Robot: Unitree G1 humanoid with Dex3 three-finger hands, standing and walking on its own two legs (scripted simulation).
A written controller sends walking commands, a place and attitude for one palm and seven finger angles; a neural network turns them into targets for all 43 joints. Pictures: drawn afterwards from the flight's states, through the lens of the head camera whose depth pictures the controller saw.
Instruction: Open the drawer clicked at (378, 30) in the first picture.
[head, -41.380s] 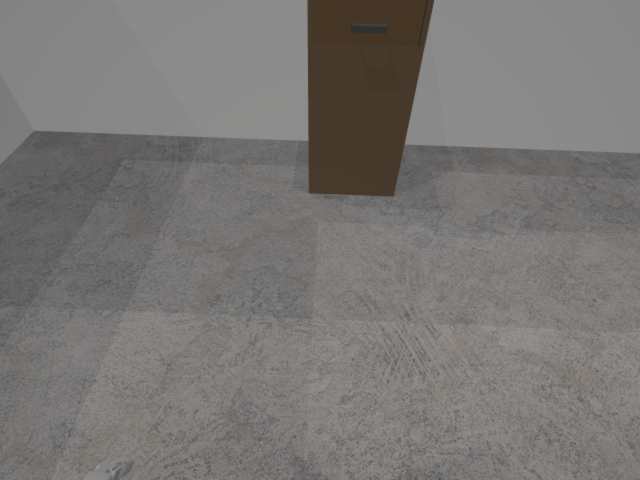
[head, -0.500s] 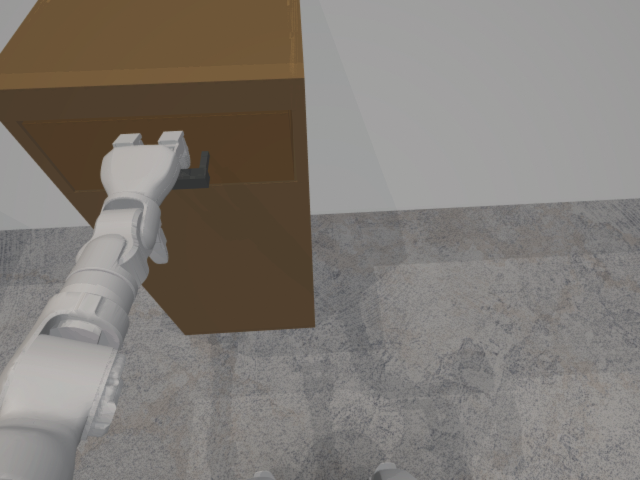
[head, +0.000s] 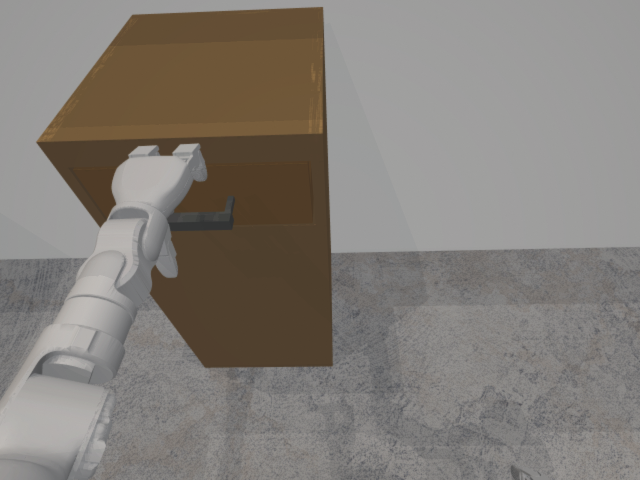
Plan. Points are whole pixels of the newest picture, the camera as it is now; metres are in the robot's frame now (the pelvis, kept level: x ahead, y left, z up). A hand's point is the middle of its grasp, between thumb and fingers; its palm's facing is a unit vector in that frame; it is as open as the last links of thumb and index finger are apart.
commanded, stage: lift the hand off the handle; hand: left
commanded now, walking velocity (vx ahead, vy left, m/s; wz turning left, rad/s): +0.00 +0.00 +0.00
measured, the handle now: (197, 212) +0.51 +0.22 +0.01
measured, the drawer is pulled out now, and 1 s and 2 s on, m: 0.00 0.00 0.00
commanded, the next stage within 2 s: draw the hand back to the body in 0.48 s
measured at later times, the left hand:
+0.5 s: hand (152, 177) +0.44 +0.22 +0.16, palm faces -0.05 +0.01 -1.00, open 13.8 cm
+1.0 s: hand (107, 243) +0.35 +0.25 +0.14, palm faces +0.03 -0.03 -1.00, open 13.8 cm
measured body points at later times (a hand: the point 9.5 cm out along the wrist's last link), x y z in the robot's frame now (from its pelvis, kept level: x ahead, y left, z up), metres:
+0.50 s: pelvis -0.01 +0.00 +0.01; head +0.03 -0.03 +0.45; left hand +0.44 +0.22 +0.21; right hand +0.11 -0.26 -0.13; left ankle -0.04 +0.12 -0.73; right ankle -0.02 -0.13 -0.73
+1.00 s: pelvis -0.01 +0.01 +0.01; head +0.00 -0.03 +0.46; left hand +0.34 +0.25 +0.20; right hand +0.17 -0.23 -0.10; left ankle -0.04 +0.12 -0.73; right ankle -0.02 -0.13 -0.73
